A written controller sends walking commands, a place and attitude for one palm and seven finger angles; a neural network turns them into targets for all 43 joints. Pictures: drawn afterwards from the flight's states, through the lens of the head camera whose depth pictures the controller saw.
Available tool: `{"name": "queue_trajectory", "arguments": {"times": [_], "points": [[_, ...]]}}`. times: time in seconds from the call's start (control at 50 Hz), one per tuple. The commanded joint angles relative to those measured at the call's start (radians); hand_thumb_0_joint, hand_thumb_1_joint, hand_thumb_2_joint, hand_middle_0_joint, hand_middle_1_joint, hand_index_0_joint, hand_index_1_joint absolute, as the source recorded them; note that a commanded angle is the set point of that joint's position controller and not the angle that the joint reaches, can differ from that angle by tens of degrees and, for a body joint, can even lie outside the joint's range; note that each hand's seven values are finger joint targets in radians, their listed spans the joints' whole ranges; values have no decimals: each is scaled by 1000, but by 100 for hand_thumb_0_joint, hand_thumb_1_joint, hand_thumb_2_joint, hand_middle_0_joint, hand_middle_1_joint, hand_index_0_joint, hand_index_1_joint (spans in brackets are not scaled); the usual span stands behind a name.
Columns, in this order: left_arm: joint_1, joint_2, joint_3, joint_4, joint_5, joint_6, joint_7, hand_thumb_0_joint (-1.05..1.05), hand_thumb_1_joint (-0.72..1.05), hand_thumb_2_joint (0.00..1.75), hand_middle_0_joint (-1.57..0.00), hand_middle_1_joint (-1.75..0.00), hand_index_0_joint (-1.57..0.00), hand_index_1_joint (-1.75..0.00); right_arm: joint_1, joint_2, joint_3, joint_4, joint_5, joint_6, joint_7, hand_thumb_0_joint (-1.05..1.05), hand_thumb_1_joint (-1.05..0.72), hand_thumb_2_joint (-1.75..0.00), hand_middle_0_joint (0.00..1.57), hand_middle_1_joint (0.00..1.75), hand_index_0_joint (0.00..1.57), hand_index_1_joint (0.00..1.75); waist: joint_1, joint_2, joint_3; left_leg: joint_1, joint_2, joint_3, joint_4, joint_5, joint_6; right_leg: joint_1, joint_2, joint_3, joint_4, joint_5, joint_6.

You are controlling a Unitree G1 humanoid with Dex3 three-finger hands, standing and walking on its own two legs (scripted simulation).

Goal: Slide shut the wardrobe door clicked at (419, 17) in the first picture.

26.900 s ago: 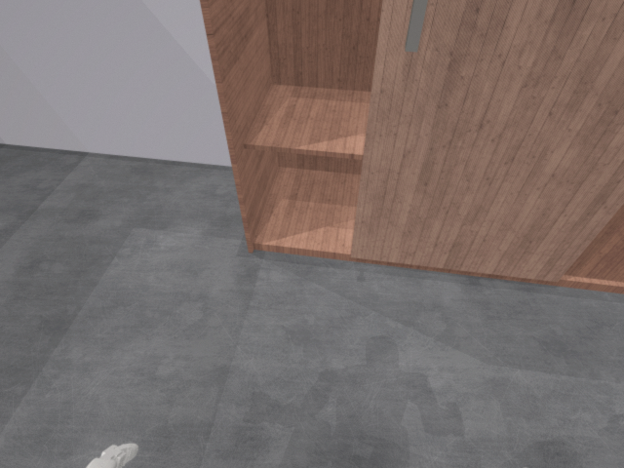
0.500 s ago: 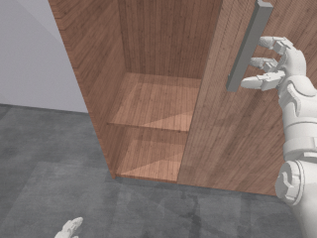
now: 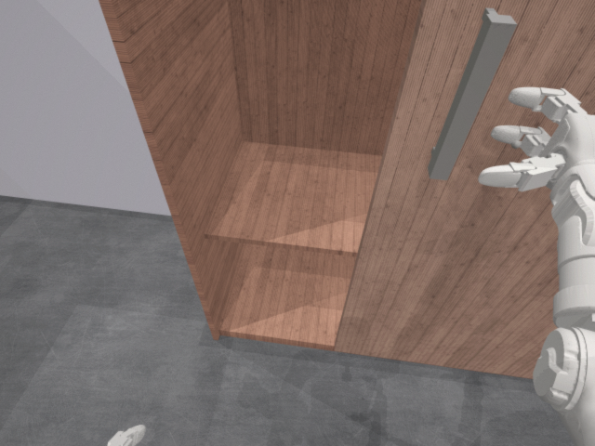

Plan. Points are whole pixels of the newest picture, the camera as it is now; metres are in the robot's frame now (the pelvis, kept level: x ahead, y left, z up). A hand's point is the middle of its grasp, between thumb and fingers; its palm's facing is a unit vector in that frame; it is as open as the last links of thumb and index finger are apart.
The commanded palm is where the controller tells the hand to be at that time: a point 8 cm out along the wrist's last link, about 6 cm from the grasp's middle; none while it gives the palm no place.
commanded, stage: move the hooked fingers beside the handle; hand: right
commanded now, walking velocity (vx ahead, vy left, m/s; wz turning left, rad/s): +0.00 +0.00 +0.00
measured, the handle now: (460, 101) +0.53 -0.15 +0.23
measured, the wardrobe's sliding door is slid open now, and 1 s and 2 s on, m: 0.41 0.41 0.41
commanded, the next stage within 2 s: feel for the door with the fingertips in 1.68 s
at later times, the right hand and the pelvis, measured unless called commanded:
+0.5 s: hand (519, 140) +0.45 -0.21 +0.23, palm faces +0.05 +1.00 -0.01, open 13.9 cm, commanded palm +0.42 -0.25 +0.22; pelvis +0.00 +0.00 +0.00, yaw +0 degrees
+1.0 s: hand (537, 151) +0.43 -0.22 +0.23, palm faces +0.07 +1.00 -0.02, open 13.9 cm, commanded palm +0.42 -0.26 +0.22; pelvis -0.01 +0.00 +0.00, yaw -1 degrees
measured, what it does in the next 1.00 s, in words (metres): stands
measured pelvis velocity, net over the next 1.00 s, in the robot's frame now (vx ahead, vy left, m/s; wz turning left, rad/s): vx -0.01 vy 0.00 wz -0.02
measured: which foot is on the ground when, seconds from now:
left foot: down 0.00-1.00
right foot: down 0.00-1.00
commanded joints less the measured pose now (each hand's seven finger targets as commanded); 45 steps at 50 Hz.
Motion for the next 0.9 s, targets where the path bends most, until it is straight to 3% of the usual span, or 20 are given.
{"name": "queue_trajectory", "arguments": {"times": [0.0, 0.02, 0.1, 0.12, 0.18, 0.2, 0.24, 0.32, 0.38, 0.42, 0.46, 0.5, 0.52, 0.58, 0.62, 0.72, 0.8, 0.82, 0.86, 0.88], "points": [[-52, 131, 50, -129, -5, -55, 10, 0, 90, 90, -20, -30, -20, -30, -534, -213, 0, -302, 35, -81, 17, 0, 50, -30, 30, 120, 30, 120, -1, -55, -327, 32, -16, -5, -24, 329, 17, 229, 25, 43, -10, 337, -44], [-49, 136, 49, -121, -6, -55, 13, 0, 90, 90, -20, -30, -20, -30, -528, -232, -14, -280, 39, -74, 22, 0, 50, -30, 30, 120, 30, 120, 0, -25, -315, 32, -16, -2, -26, 320, 15, 214, 26, 44, -13, 321, -43], [-54, 136, 44, -109, -11, -58, 15, 0, 90, 90, -20, -30, -20, -30, -543, -188, 21, -192, 45, -31, 30, 0, 50, -30, 30, 120, 30, 120, 13, -17, -246, -20, -14, 3, -35, 264, 13, 176, 30, 42, -14, 264, -42], [-50, 139, 43, -104, -10, -57, 16, 0, 90, 90, -20, -30, -20, -30, -546, -209, 9, -163, 39, -26, 26, 0, 50, -30, 30, 120, 30, 120, 11, 2, -232, -24, -12, 5, -34, 243, 13, 158, 30, 48, -18, 244, -41], [-51, 134, 43, -110, -4, -61, 13, 0, 90, 90, -20, -30, -20, -30, -604, -198, 26, -204, 25, -45, 11, 0, 50, -30, 30, 120, 30, 120, 15, -34, -271, -25, -10, 3, -28, 244, 18, 184, 31, 53, -8, 266, -38], [-59, 130, 41, -116, -4, -66, 10, 0, 90, 90, -20, -30, -20, -30, -614, -161, 56, -228, 26, -56, 10, 0, 50, -30, 30, 120, 30, 120, 19, -46, -286, -34, -11, 3, -24, 255, 17, 207, 29, 57, -8, 282, -37], [-59, 129, 43, -118, 0, -74, 9, 0, 90, 90, -20, -30, -20, -30, -607, -171, 36, -272, 35, -80, 4, 0, 50, -30, 30, 120, 30, 120, 10, -53, -352, -21, -12, 3, -15, 285, 18, 258, 26, 66, 0, 331, -31], [-58, 135, 39, -112, 0, -67, 12, 0, 90, 90, -20, -30, -20, -30, -554, -267, -58, -201, 47, -75, 5, 0, 50, -30, 30, 120, 30, 120, -13, 48, -334, 39, -12, -2, -13, 323, 13, 192, 27, 55, -8, 325, -40], [-53, 132, 36, -115, 0, -57, 10, 0, 90, 90, -20, -30, -20, -30, -577, -246, -19, -173, 17, -61, 2, 0, 50, -30, 30, 120, 30, 120, -8, 0, -280, 27, -7, 1, -15, 300, 17, 154, 31, 49, -13, 304, -38], [-49, 132, 40, -126, 0, -56, 4, 0, 90, 90, -20, -30, -20, -30, -518, -274, -45, -177, 4, -56, -1, 0, 50, -30, 30, 120, 30, 120, -24, -14, -305, 35, -9, -1, -11, 316, 18, 167, 29, 50, -13, 327, -37], [-53, 128, 40, -134, -1, -51, 5, 0, 90, 90, -20, -30, -20, -30, -541, -243, -12, -220, 5, -61, 7, 0, 50, -30, 30, 120, 30, 120, -13, -57, -316, 32, -9, -3, -12, 331, 19, 190, 28, 47, -11, 347, -34], [-57, 128, 45, -146, -1, -54, 3, 0, 90, 90, -20, -30, -20, -30, -517, -222, -7, -273, 23, -68, 20, 0, 50, -30, 30, 120, 30, 120, -14, -25, -355, 51, -13, -1, -10, 359, 18, 215, 24, 51, -6, 374, -36], [-56, 130, 46, -143, -2, -53, 5, 0, 90, 90, -20, -30, -20, -30, -490, -241, -29, -270, 30, -66, 24, 0, 50, -30, 30, 120, 30, 120, -19, -8, -347, 52, -15, 1, -9, 365, 19, 219, 20, 53, -6, 385, -37], [-65, 125, 45, -139, -7, -58, 9, 0, 90, 90, -20, -30, -20, -30, -536, -162, 38, -324, 51, -60, 37, 0, 50, -30, 30, 120, 30, 120, 0, -46, -327, 22, -17, 5, -21, 336, 19, 240, 22, 52, -7, 375, -35], [-65, 131, 47, -130, -7, -63, 7, 0, 90, 90, -20, -30, -20, -30, -499, -191, 3, -315, 55, -43, 29, 0, 50, -30, 30, 120, 30, 120, -10, -19, -311, 11, -20, 7, -25, 319, 17, 229, 21, 58, -12, 357, -36], [-83, 127, 43, -134, -5, -59, 4, 0, 90, 90, -20, -30, -20, -30, -455, -220, -28, -336, 40, -17, 1, 0, 50, -30, 30, 120, 30, 120, -30, -37, -303, 41, -15, 6, -24, 318, 20, 201, 27, 49, -22, 348, -35], [-84, 134, 41, -134, -6, -50, 8, 0, 90, 90, -20, -30, -20, -30, -446, -277, -64, -303, 36, -9, -1, 0, 50, -30, 30, 120, 30, 120, -27, 30, -275, 52, -14, 4, -30, 301, 17, 160, 27, 47, -30, 304, -40], [-90, 130, 41, -137, -6, -50, 10, 0, 90, 90, -20, -30, -20, -30, -454, -250, -38, -301, 35, -9, 6, 0, 50, -30, 30, 120, 30, 120, -22, 21, -280, 47, -12, 0, -28, 305, 15, 168, 28, 42, -28, 305, -42], [-88, 133, 40, -136, -6, -53, 14, 0, 90, 90, -20, -30, -20, -30, -479, -289, -61, -294, 34, -17, 11, 0, 50, -30, 30, 120, 30, 120, -21, 26, -289, 45, -11, -3, -31, 290, 13, 167, 28, 45, -27, 289, -43], [-91, 132, 37, -139, -6, -49, 15, 0, 90, 90, -20, -30, -20, -30, -489, -279, -41, -294, 34, -20, 19, 0, 50, -30, 30, 120, 30, 120, -18, 3, -282, 46, -8, -7, -34, 288, 14, 166, 31, 38, -22, 281, -44]]}}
